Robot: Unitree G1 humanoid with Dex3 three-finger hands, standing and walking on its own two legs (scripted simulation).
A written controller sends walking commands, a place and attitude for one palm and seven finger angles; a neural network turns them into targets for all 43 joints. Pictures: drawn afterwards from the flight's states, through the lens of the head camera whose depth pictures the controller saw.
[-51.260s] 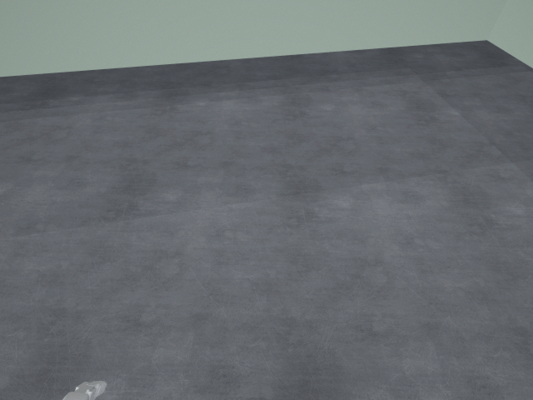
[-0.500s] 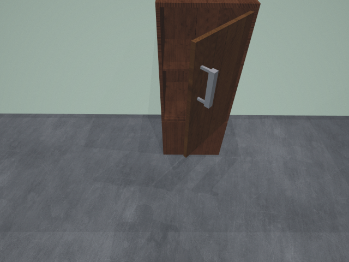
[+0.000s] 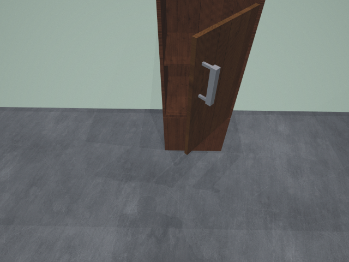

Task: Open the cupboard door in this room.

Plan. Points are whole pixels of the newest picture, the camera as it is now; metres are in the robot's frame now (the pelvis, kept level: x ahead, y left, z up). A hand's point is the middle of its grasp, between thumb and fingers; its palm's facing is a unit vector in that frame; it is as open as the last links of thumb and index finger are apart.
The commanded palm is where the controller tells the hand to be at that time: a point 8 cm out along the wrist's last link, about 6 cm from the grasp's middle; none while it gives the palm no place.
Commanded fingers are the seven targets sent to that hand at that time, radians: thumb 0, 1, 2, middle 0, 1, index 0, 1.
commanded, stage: look to check the result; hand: left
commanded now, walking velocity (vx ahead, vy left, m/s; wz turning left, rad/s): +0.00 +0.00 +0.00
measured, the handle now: (207, 84) +0.66 -0.08 +0.02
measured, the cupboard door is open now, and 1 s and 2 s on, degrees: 47 47 47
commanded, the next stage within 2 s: walk to a spot facing it in 0.06 s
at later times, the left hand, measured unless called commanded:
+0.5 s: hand out of the picture +0.03 +0.17 -0.18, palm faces -0.03 -0.98 -0.20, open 7.4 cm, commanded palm none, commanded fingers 0.00 0.90 0.90 -0.20 -0.30 -0.20 -0.30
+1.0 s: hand out of the picture +0.13 +0.14 -0.16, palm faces -0.31 -0.91 -0.26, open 7.4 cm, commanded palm none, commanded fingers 0.00 0.90 0.90 -0.20 -0.30 -0.20 -0.30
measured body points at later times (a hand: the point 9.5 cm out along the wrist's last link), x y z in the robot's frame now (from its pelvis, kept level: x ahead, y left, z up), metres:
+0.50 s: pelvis +0.01 -0.01 -0.01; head +0.04 -0.01 +0.44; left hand +0.03 +0.23 -0.17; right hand +0.01 -0.24 -0.17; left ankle +0.04 +0.11 -0.74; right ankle -0.04 -0.10 -0.74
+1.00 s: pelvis +0.00 -0.03 +0.00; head +0.06 -0.07 +0.44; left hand +0.14 +0.19 -0.14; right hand +0.02 -0.31 -0.15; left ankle +0.04 +0.11 -0.68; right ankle -0.03 -0.11 -0.74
